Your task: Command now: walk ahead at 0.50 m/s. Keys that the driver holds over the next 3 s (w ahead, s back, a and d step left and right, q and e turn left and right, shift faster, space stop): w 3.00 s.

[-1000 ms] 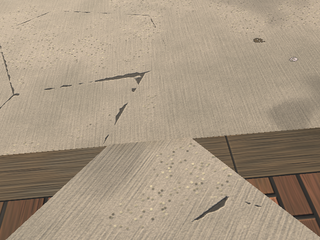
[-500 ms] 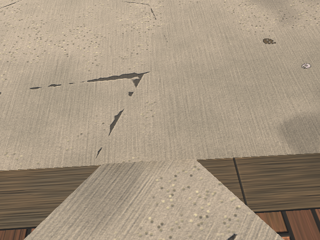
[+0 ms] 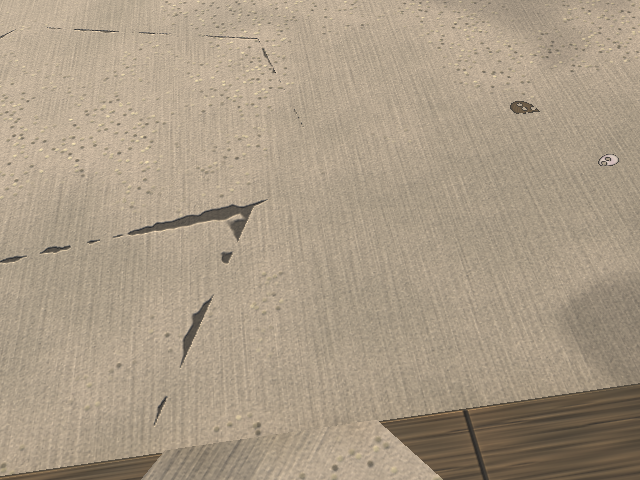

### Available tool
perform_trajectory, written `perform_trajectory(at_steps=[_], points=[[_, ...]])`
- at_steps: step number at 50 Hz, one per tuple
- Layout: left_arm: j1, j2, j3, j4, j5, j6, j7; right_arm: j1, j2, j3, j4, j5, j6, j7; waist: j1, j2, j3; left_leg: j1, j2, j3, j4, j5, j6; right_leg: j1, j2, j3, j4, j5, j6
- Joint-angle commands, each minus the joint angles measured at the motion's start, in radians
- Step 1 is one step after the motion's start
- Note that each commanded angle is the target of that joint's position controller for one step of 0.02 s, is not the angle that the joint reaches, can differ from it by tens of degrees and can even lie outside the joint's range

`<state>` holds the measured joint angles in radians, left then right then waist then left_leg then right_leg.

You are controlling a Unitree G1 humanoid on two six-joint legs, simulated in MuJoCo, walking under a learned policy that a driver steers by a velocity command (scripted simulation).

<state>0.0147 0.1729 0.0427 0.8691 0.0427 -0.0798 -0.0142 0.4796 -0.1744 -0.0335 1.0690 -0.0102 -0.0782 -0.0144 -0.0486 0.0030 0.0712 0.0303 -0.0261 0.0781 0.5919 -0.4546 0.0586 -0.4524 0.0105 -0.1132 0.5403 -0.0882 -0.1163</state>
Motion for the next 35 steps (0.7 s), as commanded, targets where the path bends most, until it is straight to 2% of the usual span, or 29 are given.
perform_trajectory(at_steps=[1,2,3,4,5,6,7,10,13,16,18,19,22,24,25,26,27,28,29,30,31,32,33,35], points=[[0.436,0.258,0.080,0.078,-0.014,0.013,0.007,0.064,-0.121,-0.028,-0.075,0.020,-0.011,0.007,0.158,-0.112,-0.364,-0.621,-0.028,-0.126,0.779,-0.025,0.035,0.760,-0.424,0.790,-0.258,-0.170,-0.229],[0.327,0.205,0.064,0.065,-0.026,0.015,0.004,-0.026,-0.133,-0.035,-0.107,0.012,-0.013,0.006,0.114,-0.073,-0.194,-0.679,0.031,-0.138,0.775,0.051,0.041,0.618,-0.387,0.612,-0.269,-0.175,-0.192],[0.270,0.141,0.047,0.058,-0.025,0.007,0.001,-0.082,-0.120,-0.032,-0.121,0.007,-0.018,0.008,0.096,-0.025,-0.106,-0.662,0.066,-0.135,0.716,0.117,0.041,0.486,-0.341,0.497,-0.310,-0.091,-0.160],[0.248,0.109,0.036,0.065,-0.023,0.000,0.004,-0.090,-0.102,-0.033,-0.119,-0.002,-0.012,0.011,0.063,-0.024,-0.065,-0.621,0.094,-0.133,0.654,0.151,0.037,0.400,-0.289,0.408,-0.332,-0.034,-0.119],[0.252,0.079,0.026,0.081,-0.026,-0.006,0.010,-0.072,-0.086,-0.032,-0.116,-0.018,0.004,0.017,0.033,-0.043,-0.051,-0.569,0.112,-0.129,0.604,0.168,0.027,0.334,-0.249,0.340,-0.351,0.015,-0.090],[0.276,0.073,0.022,0.095,-0.026,-0.013,0.012,-0.056,-0.068,-0.031,-0.110,-0.023,0.019,0.025,0.021,-0.053,-0.053,-0.542,0.114,-0.122,0.580,0.177,0.017,0.311,-0.234,0.305,-0.361,0.049,-0.084],[0.308,0.084,0.024,0.108,-0.028,-0.020,0.014,-0.061,-0.062,-0.032,-0.114,-0.024,0.028,0.031,0.016,-0.052,-0.051,-0.543,0.115,-0.110,0.564,0.186,0.009,0.303,-0.224,0.285,-0.369,0.093,-0.087],[0.363,0.124,0.030,0.124,-0.034,-0.029,0.014,-0.174,-0.068,-0.032,-0.158,-0.025,0.049,0.040,0.017,-0.053,-0.008,-0.636,0.139,-0.081,0.475,0.273,-0.017,0.299,-0.207,0.231,-0.412,0.118,-0.089],[0.414,0.118,0.023,0.129,-0.034,-0.026,0.012,-0.313,-0.081,-0.029,-0.208,-0.020,0.051,0.045,0.046,-0.054,0.019,-0.706,0.149,-0.057,0.324,0.384,-0.035,0.337,-0.189,0.196,-0.431,0.176,-0.081],[0.453,0.121,0.016,0.137,-0.037,-0.025,0.016,-0.437,-0.070,-0.018,-0.250,-0.012,0.042,0.050,0.078,-0.050,0.039,-0.677,0.122,-0.024,0.139,0.489,-0.030,0.366,-0.169,0.155,-0.425,0.293,-0.058],[0.482,0.132,0.015,0.148,-0.037,-0.026,0.019,-0.478,-0.067,-0.012,-0.264,-0.008,0.039,0.049,0.092,-0.069,0.030,-0.652,0.098,-0.004,0.059,0.506,-0.021,0.425,-0.173,0.137,-0.413,0.348,-0.052],[0.487,0.134,0.015,0.152,-0.032,-0.023,0.018,-0.493,-0.070,-0.010,-0.269,-0.007,0.040,0.049,0.098,-0.081,0.023,-0.608,0.079,0.008,0.043,0.504,-0.019,0.430,-0.169,0.117,-0.404,0.380,-0.050],[0.490,0.147,0.018,0.165,-0.020,-0.015,0.024,-0.512,-0.095,-0.014,-0.289,-0.008,0.035,0.043,0.084,-0.086,0.032,-0.580,0.064,-0.001,-0.002,0.399,0.014,0.518,-0.213,0.118,-0.354,0.468,-0.061],[0.454,0.170,0.025,0.161,-0.018,-0.012,0.032,-0.416,-0.122,-0.026,-0.266,-0.011,0.025,0.036,0.034,-0.087,-0.009,-0.458,0.021,0.003,-0.049,0.315,0.049,0.554,-0.221,0.108,-0.243,0.661,-0.047],[0.432,0.178,0.027,0.159,-0.017,-0.007,0.036,-0.298,-0.139,-0.037,-0.227,-0.013,0.018,0.029,-0.015,-0.081,-0.067,-0.338,-0.005,0.006,-0.085,0.300,0.068,0.560,-0.211,0.102,-0.119,0.716,-0.035],[0.418,0.162,0.022,0.154,-0.022,-0.001,0.037,-0.131,-0.160,-0.048,-0.173,-0.025,0.007,0.021,-0.082,-0.039,-0.153,-0.138,0.014,-0.016,-0.144,0.333,0.102,0.484,-0.174,0.065,0.080,0.624,-0.017],[0.443,0.127,0.011,0.122,-0.029,0.004,0.037,0.031,-0.242,-0.068,-0.150,-0.048,-0.002,0.012,-0.116,0.089,-0.286,0.105,0.254,-0.284,-0.163,0.276,0.154,0.290,-0.107,0.022,0.403,0.224,-0.002],[0.592,0.044,0.001,0.135,-0.057,0.007,0.018,0.021,-0.292,-0.082,-0.148,-0.034,0.006,0.019,-0.033,0.298,-0.363,0.315,0.445,-0.744,-0.285,0.185,0.305,-0.063,0.086,0.063,0.711,-0.480,0.029],[0.498,0.151,0.028,0.144,-0.036,0.012,0.023,-0.088,-0.224,-0.070,-0.168,-0.006,0.017,0.026,-0.021,0.101,-0.235,0.203,0.384,-0.668,-0.317,0.127,0.263,-0.163,0.017,0.174,0.758,-0.398,0.013],[0.409,0.165,0.034,0.112,-0.040,0.004,0.017,-0.180,-0.178,-0.055,-0.189,-0.001,0.015,0.031,0.004,0.059,-0.123,0.054,0.359,-0.522,-0.345,0.224,0.237,-0.152,-0.019,0.178,0.723,-0.297,0.013],[0.372,0.147,0.033,0.107,-0.041,0.004,0.016,-0.212,-0.145,-0.044,-0.186,-0.008,0.006,0.037,0.027,0.021,-0.073,-0.049,0.325,-0.429,-0.371,0.367,0.214,-0.110,-0.051,0.181,0.676,-0.242,0.018],[0.365,0.128,0.032,0.112,-0.028,0.016,0.016,-0.205,-0.131,-0.038,-0.176,-0.002,-0.005,0.033,0.046,0.027,-0.055,-0.106,0.291,-0.353,-0.386,0.449,0.187,-0.071,-0.075,0.181,0.627,-0.224,0.027],[0.390,0.103,0.028,0.119,-0.017,0.031,0.010,-0.202,-0.119,-0.033,-0.168,0.000,-0.014,0.031,0.071,0.042,-0.057,-0.148,0.261,-0.305,-0.410,0.446,0.163,-0.026,-0.093,0.181,0.574,-0.210,0.040],[0.370,0.100,0.033,0.114,-0.009,0.056,-0.001,-0.153,-0.135,-0.032,-0.149,0.008,-0.028,0.030,0.082,0.039,-0.041,-0.168,0.243,-0.272,-0.450,0.453,0.163,-0.022,-0.099,0.169,0.514,-0.179,0.061]])
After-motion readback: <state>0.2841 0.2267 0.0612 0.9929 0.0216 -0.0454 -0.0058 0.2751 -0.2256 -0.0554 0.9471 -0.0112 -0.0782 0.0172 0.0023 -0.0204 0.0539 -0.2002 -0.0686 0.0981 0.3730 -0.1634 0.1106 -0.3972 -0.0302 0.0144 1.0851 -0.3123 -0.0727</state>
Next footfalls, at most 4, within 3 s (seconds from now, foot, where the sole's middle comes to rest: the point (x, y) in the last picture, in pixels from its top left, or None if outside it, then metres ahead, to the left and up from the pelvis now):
0.52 left None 0.44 0.09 -0.76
1.22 right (367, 325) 0.85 -0.12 -0.87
1.70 left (291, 248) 1.10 0.07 -0.87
2.26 right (351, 166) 1.41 -0.12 -0.87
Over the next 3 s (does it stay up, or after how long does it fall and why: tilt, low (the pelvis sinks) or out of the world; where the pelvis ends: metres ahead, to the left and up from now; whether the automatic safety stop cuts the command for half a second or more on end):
stays up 1.64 0.00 -0.09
